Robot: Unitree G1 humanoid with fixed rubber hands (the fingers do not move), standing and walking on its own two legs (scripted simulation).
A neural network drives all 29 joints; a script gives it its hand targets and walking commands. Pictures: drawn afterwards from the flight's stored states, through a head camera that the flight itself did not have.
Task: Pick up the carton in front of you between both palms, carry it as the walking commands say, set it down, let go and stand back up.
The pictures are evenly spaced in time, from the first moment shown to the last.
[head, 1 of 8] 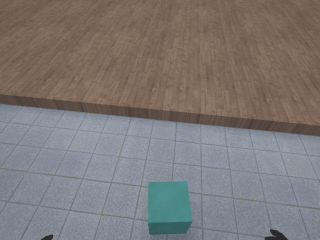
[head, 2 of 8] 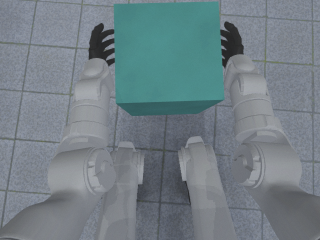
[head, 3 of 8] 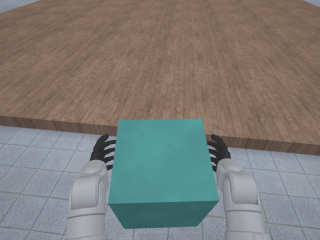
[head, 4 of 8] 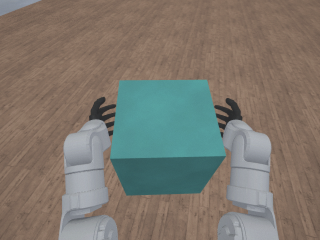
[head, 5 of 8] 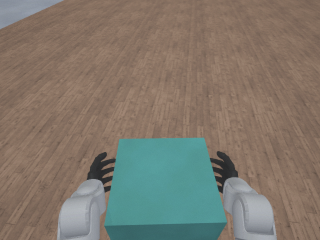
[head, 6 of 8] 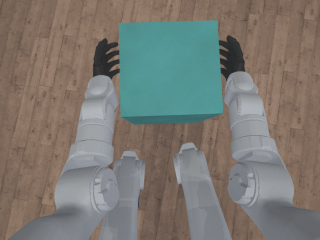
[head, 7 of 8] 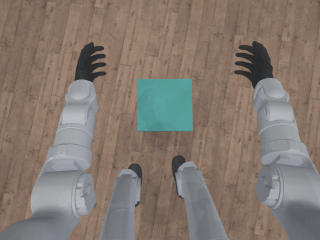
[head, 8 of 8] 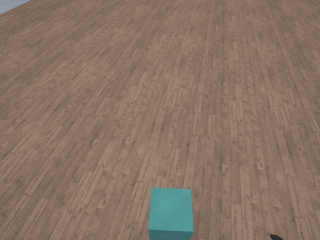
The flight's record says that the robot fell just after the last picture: no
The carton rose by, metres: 0.85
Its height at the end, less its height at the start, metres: +0.12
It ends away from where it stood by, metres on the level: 2.61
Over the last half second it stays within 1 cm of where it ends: yes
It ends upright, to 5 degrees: yes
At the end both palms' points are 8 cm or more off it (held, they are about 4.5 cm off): yes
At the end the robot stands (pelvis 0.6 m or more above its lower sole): yes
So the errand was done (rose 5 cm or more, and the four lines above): yes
